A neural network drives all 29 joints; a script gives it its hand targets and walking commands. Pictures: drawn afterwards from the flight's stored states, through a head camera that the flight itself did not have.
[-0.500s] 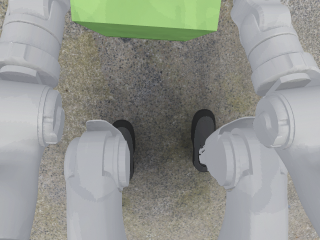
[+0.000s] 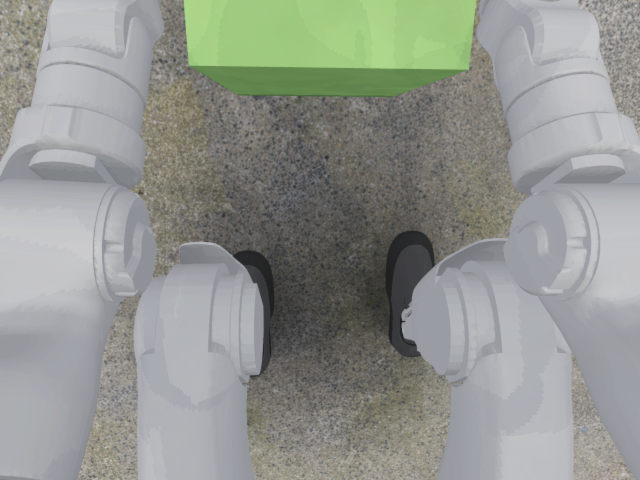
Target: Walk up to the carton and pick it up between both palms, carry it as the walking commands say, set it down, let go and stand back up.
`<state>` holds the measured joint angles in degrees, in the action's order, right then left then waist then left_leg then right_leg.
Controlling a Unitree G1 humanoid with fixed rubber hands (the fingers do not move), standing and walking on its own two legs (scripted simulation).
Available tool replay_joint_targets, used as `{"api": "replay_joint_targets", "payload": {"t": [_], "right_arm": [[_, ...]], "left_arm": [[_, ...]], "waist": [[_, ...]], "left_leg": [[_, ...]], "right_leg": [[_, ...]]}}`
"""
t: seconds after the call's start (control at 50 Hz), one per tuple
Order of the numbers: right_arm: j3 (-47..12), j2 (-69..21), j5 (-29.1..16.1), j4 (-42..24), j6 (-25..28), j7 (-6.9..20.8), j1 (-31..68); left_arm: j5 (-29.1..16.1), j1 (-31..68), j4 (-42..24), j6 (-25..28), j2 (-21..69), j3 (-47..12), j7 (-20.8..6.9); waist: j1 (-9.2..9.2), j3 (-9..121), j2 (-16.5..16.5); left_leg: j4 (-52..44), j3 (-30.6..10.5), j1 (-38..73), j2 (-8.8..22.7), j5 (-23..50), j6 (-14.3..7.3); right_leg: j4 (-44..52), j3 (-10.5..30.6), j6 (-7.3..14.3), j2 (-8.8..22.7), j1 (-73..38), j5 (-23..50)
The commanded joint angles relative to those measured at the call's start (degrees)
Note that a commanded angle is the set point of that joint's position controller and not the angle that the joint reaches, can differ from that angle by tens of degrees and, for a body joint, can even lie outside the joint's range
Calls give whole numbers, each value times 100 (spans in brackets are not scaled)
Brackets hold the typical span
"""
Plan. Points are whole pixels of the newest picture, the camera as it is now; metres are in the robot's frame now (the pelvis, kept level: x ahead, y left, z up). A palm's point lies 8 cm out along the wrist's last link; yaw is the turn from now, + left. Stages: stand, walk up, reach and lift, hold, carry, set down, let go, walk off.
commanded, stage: reach and lift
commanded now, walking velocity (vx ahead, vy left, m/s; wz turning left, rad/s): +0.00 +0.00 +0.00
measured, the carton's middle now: out of the picture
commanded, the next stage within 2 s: none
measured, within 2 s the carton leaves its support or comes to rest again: leaves its support in 0.28 s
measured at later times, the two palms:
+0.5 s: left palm out of the picture +0.57 +0.16 -0.13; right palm out of the picture +0.56 -0.14 -0.13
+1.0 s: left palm out of the picture +0.57 +0.15 -0.07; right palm out of the picture +0.55 -0.15 -0.08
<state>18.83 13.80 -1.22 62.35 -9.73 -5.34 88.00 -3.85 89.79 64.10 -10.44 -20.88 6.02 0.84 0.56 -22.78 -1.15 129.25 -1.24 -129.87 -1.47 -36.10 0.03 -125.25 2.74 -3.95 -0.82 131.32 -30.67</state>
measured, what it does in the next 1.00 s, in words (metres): stands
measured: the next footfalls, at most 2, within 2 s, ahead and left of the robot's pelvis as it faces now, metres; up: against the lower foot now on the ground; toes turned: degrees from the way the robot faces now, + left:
none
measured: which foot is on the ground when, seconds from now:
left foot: down 0.00-1.00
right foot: down 0.00-1.00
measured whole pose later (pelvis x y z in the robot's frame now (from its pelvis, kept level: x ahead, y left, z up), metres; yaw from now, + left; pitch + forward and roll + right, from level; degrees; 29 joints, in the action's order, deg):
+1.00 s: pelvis +0.01 +0.00 +0.05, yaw +1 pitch +45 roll -2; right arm 26.2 4.6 4.7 40.2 -18.6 -7.7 74.8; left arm 6.4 81.3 49.4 -19.0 -12.8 16.9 3.1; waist 1.4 -7.6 0.0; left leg 119.0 -2.1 -128.9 -2.5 -34.6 0.9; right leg -115.7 2.5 -3.7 -0.8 129.9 -30.4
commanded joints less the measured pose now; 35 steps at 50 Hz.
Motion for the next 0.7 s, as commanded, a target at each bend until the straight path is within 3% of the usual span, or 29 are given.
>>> {"api": "replay_joint_targets", "payload": {"t": [0.0,0.18,0.32,0.44,0.68], "right_arm": [[-1419,-5155,-501,-761,47,1430,2357],[-1787,-5297,-895,-1272,39,1345,2741],[-2106,-5656,-1108,-1758,-122,1292,3082],[-2037,-5851,-836,-1874,-320,1306,3127],[-1906,-5787,-283,-2389,-559,1334,3300]], "left_arm": [[-334,2550,-1121,74,5267,-1239,-1527],[-517,2870,-1717,26,5437,-1537,-1508],[-548,3174,-2221,-23,5609,-1649,-1393],[-289,2980,-2041,-220,5890,-1388,-1444],[66,2512,-1605,-575,6352,-985,-1513]], "waist": [[147,6005,441],[157,7077,527],[-6,8335,555],[-30,8310,472],[214,8392,426]], "left_leg": [[-1254,384,2431,-422,1996,54],[-1187,381,3076,-438,2416,41],[-1238,486,3814,-475,2747,29],[-1439,595,3503,-504,2303,24],[-1861,588,3298,-583,2078,74]], "right_leg": [[464,-847,348,-538,-3237,1918],[407,-885,334,-586,-3591,2211],[500,-948,273,-636,-3934,2404],[756,-971,241,-657,-3932,2051],[1205,-1035,246,-646,-4006,1852]]}}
